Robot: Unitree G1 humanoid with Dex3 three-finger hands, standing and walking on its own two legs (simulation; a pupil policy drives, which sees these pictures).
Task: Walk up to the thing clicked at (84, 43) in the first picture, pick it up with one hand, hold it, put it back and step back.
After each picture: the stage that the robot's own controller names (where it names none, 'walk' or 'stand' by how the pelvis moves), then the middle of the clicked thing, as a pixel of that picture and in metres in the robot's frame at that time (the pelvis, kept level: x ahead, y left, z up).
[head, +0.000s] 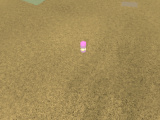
stand; (83, 46) +1.33 +0.03 -0.72
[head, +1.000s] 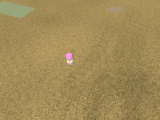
walk; (69, 58) +1.19 +0.26 -0.70
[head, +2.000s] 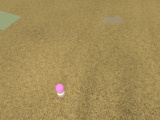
walk; (60, 90) +0.74 +0.29 -0.71
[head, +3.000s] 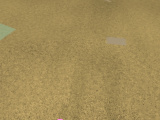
stand; out of the picture +0.47 +0.18 -0.70
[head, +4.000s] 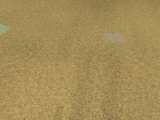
stand; out of the picture +0.42 +0.23 -0.71
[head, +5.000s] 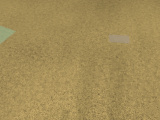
stand; out of the picture +0.39 +0.21 -0.71
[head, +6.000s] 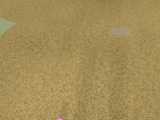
stand; out of the picture +0.41 +0.21 -0.71
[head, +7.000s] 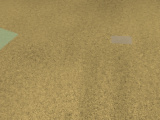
stand; out of the picture +0.37 +0.22 -0.72
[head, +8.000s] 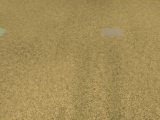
stand; out of the picture +0.37 +0.24 -0.72
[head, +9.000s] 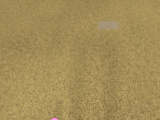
stand; out of the picture +0.38 +0.25 -0.71
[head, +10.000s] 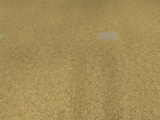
stand; out of the picture +0.38 +0.24 -0.72
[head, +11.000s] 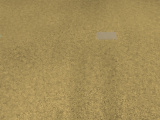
stand; out of the picture +0.38 +0.25 -0.73
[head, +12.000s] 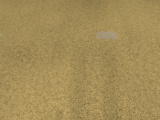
stand; out of the picture +0.37 +0.25 -0.73
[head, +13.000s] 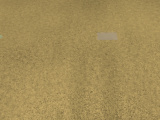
stand; out of the picture +0.38 +0.25 -0.73
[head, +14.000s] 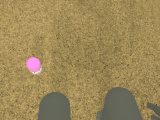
go down; (34, 66) +0.47 +0.23 -0.41
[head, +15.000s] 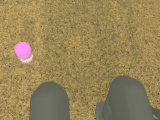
approach; (24, 53) +0.49 +0.24 -0.31
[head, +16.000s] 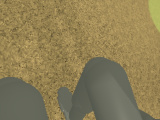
close in; out of the picture +0.47 +0.29 -0.23
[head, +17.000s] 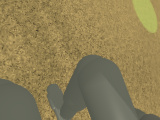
close; out of the picture +0.46 +0.30 -0.23
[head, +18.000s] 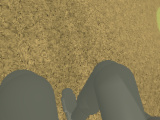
lift; out of the picture +0.39 +0.29 -0.23
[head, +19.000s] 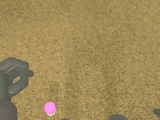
close; (50, 109) +0.37 +0.22 -0.54
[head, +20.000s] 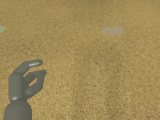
close; out of the picture +0.33 +0.23 -0.68
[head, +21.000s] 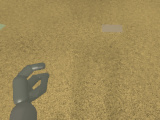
hold; out of the picture +0.33 +0.23 -0.68
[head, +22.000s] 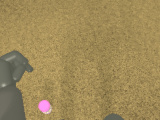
crouch; (45, 107) +0.37 +0.23 -0.56
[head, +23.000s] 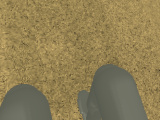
lower; out of the picture +0.41 +0.26 -0.27
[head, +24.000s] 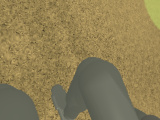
lower; out of the picture +0.39 +0.29 -0.25
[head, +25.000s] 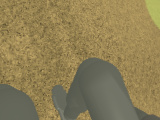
lower; out of the picture +0.38 +0.29 -0.25
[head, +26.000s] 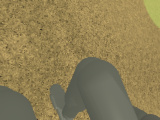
lower; out of the picture +0.38 +0.29 -0.25
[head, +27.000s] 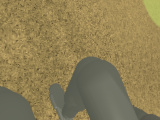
lower; out of the picture +0.38 +0.29 -0.25
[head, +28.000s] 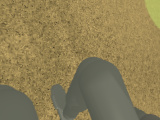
open; out of the picture +0.38 +0.29 -0.25
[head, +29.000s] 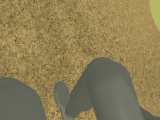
stand; out of the picture +0.39 +0.29 -0.25
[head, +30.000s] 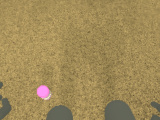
walk; (44, 93) +0.39 +0.23 -0.50
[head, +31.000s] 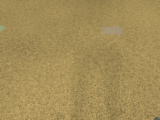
stand; out of the picture +0.34 +0.22 -0.66
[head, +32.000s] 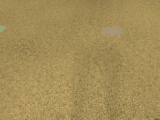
stand; out of the picture +0.34 +0.22 -0.67
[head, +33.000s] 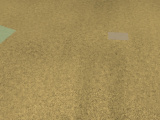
stand; out of the picture +0.35 +0.21 -0.71
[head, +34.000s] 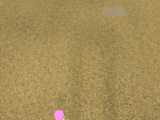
walk; (59, 116) +0.39 +0.17 -0.70
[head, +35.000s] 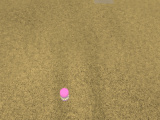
walk; (64, 94) +0.54 +0.14 -0.71
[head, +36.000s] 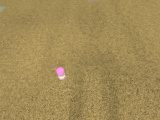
walk; (61, 73) +0.82 +0.32 -0.70
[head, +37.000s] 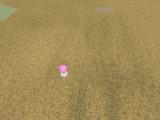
stand; (63, 71) +0.98 +0.23 -0.71
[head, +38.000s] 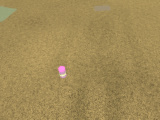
stand; (62, 72) +0.97 +0.25 -0.73
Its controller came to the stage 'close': yes
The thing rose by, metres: 0.01
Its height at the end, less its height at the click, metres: +0.00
